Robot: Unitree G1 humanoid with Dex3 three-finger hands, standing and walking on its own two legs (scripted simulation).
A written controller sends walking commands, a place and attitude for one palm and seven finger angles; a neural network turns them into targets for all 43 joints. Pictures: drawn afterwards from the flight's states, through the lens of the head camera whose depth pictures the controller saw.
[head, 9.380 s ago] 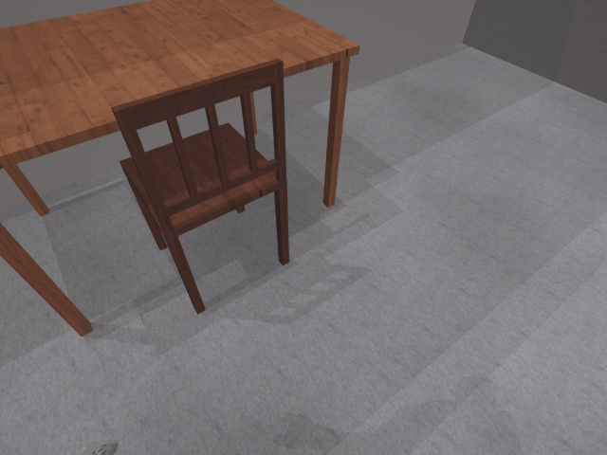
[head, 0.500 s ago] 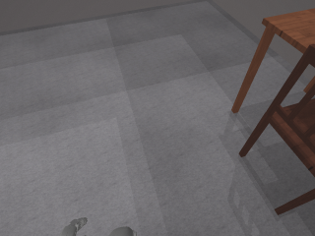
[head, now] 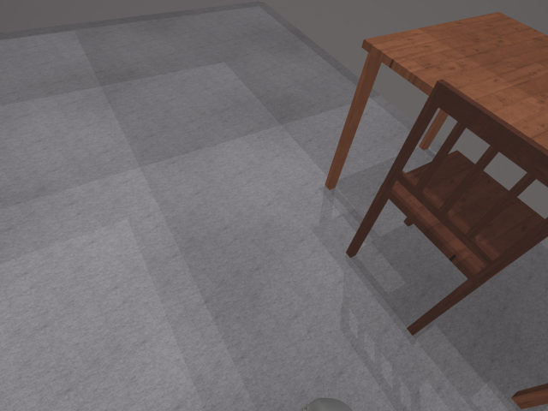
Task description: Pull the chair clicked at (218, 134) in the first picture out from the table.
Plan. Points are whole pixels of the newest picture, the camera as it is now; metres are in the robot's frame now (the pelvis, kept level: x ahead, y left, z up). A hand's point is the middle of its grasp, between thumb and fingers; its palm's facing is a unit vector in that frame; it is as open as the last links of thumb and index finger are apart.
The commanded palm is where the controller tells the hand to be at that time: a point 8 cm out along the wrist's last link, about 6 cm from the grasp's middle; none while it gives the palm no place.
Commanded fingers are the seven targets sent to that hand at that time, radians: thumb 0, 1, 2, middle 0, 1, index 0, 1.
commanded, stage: turn to face it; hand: left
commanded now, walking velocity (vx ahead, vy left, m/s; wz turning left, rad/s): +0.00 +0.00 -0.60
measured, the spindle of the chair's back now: (466, 182) +0.69 -0.47 -0.11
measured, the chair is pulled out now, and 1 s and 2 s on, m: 0.00 0.00 0.00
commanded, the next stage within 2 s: take the last steps up to it in 1.42 s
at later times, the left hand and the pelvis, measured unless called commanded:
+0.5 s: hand (206, 403) +0.15 +0.11 -0.15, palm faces -0.29 -0.92 -0.27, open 7.4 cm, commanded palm none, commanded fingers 0.00 0.90 0.90 -0.20 -0.30 -0.20 -0.30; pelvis -0.01 -0.05 -0.01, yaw -18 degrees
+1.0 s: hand (197, 375) +0.20 +0.13 -0.17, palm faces -0.51 -0.83 -0.21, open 7.4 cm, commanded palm none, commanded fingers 0.00 0.90 0.90 -0.20 -0.30 -0.20 -0.30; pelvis +0.02 -0.01 +0.00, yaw -35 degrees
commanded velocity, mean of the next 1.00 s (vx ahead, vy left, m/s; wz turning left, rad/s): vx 0.00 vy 0.00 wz -0.59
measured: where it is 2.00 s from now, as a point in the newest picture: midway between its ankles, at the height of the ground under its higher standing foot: outside the picture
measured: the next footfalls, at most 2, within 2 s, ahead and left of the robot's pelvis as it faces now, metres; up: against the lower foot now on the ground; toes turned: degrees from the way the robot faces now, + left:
right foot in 0.30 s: -0.01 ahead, -0.15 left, +0.00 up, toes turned -17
left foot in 0.74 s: +0.10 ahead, +0.05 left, +0.00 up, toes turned -21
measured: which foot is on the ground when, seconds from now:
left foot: down 0.00-0.30, up 0.32-0.72, down 0.74-1.00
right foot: up 0.00-0.28, down 0.30-0.74, up 0.76-1.00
